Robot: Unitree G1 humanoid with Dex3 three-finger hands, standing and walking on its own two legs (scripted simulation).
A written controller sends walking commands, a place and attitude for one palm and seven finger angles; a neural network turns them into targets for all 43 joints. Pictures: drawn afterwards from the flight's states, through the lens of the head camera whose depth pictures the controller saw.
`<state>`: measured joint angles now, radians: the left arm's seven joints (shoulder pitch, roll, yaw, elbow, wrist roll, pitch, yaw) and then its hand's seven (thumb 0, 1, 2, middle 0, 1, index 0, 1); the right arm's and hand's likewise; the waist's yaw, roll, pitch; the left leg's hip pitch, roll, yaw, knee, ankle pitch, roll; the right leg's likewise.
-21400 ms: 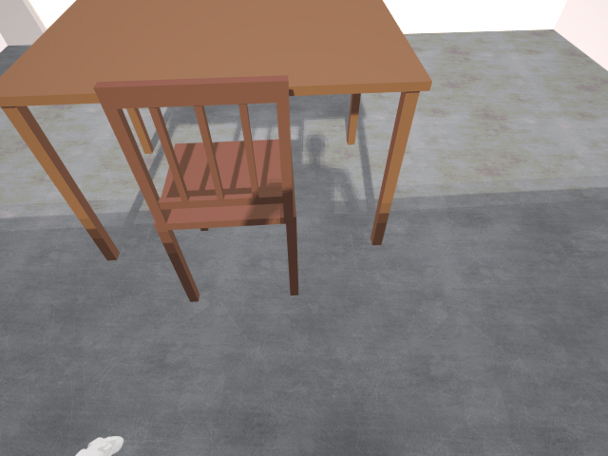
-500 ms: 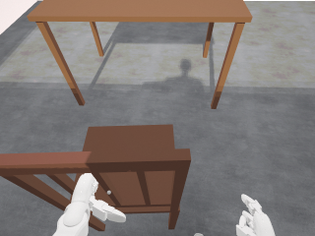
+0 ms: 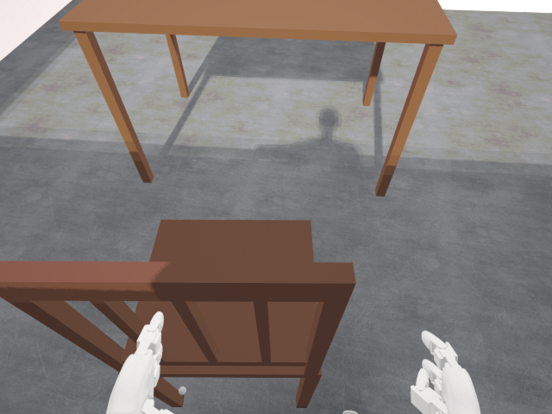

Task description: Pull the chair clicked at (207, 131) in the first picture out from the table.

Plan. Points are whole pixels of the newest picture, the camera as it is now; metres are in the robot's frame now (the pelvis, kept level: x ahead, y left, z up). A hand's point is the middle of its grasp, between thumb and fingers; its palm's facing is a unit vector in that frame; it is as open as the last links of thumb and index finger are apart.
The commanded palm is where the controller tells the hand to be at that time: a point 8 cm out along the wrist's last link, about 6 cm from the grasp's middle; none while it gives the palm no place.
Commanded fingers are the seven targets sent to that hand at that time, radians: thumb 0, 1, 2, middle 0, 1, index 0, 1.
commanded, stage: draw the fingers out of the gap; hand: left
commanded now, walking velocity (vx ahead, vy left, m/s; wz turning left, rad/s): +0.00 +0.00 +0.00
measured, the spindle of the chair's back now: (200, 331) +0.25 +0.13 -0.04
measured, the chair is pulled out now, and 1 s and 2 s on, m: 0.68 0.68 0.67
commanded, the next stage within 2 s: draw the hand back to the body in 0.36 s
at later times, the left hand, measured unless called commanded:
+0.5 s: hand out of the picture +0.10 +0.14 -0.01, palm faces +0.01 -0.99 -0.14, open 17.5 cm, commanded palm +0.07 +0.19 +0.01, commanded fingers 0.00 -0.55 0.20 0.00 0.00 0.00 0.00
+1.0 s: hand out of the picture +0.13 +0.18 +0.08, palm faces +0.01 -0.99 -0.11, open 17.3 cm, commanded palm +0.09 +0.24 +0.11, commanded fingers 0.00 -0.30 0.32 -0.04 -0.05 -0.04 -0.05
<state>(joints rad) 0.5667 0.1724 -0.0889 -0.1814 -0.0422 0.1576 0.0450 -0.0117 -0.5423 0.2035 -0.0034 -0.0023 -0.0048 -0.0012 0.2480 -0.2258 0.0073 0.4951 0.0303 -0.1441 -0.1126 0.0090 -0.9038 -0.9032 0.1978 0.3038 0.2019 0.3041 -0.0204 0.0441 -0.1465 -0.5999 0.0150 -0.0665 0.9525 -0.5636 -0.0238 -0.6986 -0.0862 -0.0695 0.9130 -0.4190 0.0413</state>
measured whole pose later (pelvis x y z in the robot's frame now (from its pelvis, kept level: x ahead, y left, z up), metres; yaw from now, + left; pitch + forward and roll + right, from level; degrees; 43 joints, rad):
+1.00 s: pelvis -0.02 +0.00 -0.01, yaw +0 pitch +10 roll -2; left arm 0.77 0.27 0.11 -0.42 -0.26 -0.21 -0.17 -0.01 -0.52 0.22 -0.01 -0.01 -0.04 -0.02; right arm 0.22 -0.18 -0.01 0.53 0.09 -0.19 -0.10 0.01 -0.90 -0.90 0.20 0.30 0.20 0.30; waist 0.02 0.07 -0.13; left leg -0.63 0.02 -0.08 1.04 -0.58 -0.02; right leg -0.71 -0.08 -0.08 0.96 -0.41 0.04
